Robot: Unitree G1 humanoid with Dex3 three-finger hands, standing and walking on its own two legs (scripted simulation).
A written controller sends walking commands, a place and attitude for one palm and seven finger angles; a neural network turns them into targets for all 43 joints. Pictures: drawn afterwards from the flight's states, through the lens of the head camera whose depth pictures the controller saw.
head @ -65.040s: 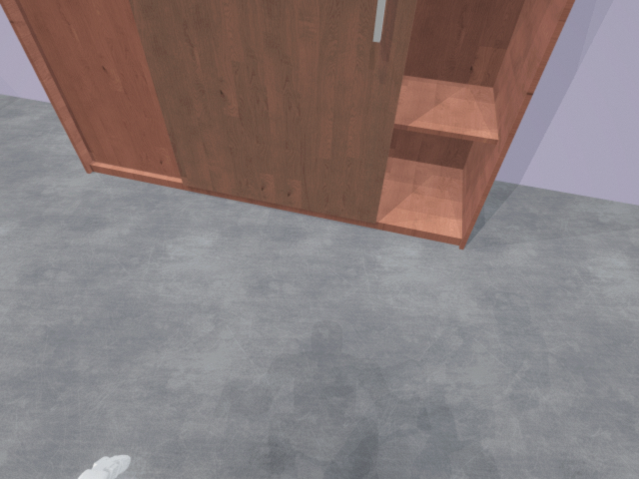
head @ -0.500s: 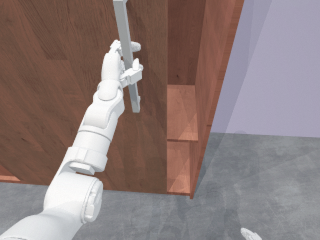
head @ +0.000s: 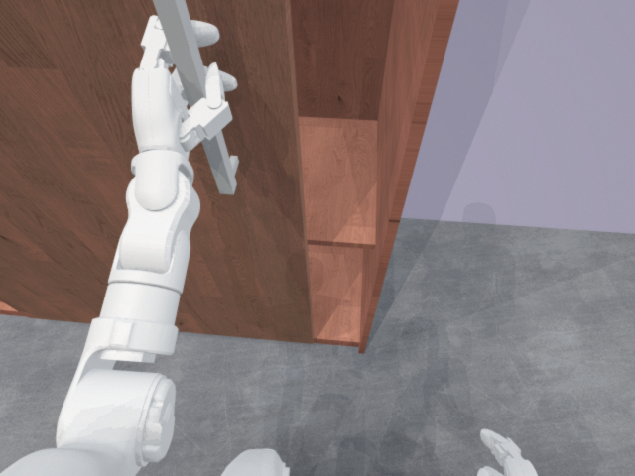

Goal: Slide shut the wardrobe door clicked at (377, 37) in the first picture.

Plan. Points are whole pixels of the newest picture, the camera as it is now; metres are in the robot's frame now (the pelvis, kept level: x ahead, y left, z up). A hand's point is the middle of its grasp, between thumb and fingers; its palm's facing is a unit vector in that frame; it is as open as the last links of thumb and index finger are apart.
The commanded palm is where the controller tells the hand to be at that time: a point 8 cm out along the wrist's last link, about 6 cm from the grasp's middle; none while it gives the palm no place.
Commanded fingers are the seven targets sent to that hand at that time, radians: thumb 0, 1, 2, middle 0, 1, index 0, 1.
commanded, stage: step sideways, sliding the door along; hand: left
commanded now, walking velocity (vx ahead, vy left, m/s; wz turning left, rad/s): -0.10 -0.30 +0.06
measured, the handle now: (203, 81) +0.47 +0.19 +0.22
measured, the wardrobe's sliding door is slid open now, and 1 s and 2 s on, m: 0.14 0.04 0.00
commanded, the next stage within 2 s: stop walking and hold the door there in 1.44 s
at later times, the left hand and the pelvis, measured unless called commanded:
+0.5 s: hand (240, 100) +0.44 +0.14 +0.22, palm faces +0.54 -0.84 -0.06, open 6.4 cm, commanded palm +0.40 +0.10 +0.21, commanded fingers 0.00 0.90 0.90 -0.45 -1.40 -0.45 -1.40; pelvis +0.07 -0.13 +0.00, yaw +9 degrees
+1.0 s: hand (320, 117) +0.43 +0.06 +0.21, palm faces +0.32 -0.95 -0.04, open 7.0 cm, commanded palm +0.40 +0.03 +0.22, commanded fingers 0.00 0.90 0.90 -0.45 -1.40 -0.45 -1.40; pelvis +0.09 -0.12 -0.01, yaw +7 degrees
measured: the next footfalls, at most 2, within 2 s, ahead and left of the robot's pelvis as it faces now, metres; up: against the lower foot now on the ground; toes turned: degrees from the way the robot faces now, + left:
right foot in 0.32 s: +0.14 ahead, -0.27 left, +0.00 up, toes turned -3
left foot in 1.92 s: +0.12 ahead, -0.10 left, +0.00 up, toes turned +3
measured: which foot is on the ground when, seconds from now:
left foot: down 0.00-1.00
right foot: down 0.00-0.02, up 0.04-0.30, down 0.32-1.00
